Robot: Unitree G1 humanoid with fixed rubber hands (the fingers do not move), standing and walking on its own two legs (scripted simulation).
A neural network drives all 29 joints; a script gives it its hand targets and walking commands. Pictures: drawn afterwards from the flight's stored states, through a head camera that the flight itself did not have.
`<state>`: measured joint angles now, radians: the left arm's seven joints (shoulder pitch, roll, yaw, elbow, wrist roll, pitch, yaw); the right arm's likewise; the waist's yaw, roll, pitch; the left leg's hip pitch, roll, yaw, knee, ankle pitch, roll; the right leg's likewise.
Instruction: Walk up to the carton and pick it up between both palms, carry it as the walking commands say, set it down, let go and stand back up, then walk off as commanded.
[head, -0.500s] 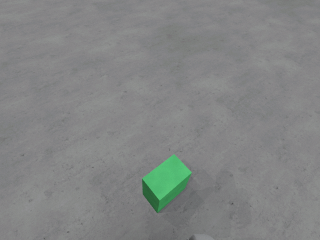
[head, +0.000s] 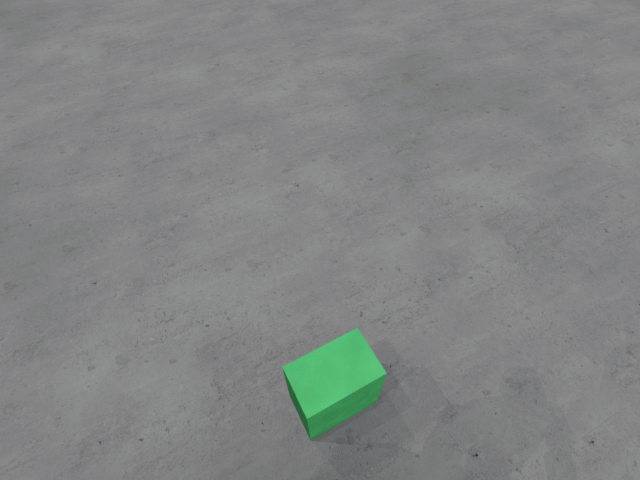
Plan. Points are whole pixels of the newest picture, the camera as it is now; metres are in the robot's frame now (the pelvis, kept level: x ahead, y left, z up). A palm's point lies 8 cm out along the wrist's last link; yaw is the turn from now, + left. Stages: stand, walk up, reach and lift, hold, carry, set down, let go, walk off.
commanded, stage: walk up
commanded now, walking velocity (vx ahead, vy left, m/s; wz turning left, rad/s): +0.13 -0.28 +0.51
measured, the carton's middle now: (333, 385) +0.43 -0.04 -0.64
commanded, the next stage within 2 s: none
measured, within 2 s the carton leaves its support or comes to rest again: neither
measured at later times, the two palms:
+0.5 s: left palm out of the picture +0.03 +0.12 -0.14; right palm (559, 401) +0.22 -0.33 -0.12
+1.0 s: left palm out of the picture +0.00 +0.11 -0.09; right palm (554, 352) +0.29 -0.37 -0.13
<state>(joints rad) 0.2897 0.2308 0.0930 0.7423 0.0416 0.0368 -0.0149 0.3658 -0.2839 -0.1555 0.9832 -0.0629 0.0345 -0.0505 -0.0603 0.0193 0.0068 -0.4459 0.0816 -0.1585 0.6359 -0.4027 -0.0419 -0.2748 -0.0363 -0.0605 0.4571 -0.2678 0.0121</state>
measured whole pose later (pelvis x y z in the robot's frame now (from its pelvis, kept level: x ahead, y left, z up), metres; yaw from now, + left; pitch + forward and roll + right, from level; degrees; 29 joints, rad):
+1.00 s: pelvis +0.11 -0.16 +0.01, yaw +21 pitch +1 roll +4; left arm 0.35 0.27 0.06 0.93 0.04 0.00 0.04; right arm 0.14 -0.29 -0.08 0.93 -0.02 0.10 0.04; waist 0.04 0.02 0.03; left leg -0.47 0.01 0.03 0.93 -0.36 -0.08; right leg -0.28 -0.23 -0.12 0.48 -0.21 0.08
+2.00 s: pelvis +0.12 -0.16 +0.01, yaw +21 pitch -1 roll +0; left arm 0.27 0.13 0.00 1.09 0.00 -0.02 0.02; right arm 0.30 -0.19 -0.02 1.17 -0.01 0.01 -0.03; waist -0.01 0.05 0.02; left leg -0.14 0.11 0.02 0.35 -0.19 -0.09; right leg -0.12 0.04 -0.08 0.35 -0.22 -0.05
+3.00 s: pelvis +0.08 -0.21 +0.00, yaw +20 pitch -1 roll +2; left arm 0.26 0.19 0.04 1.02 0.04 0.01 0.02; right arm 0.23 -0.25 -0.06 1.04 -0.02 0.06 -0.04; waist 0.00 0.03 0.02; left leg -0.37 0.06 -0.05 0.75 -0.44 -0.01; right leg -0.28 -0.04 -0.04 0.61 -0.31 -0.01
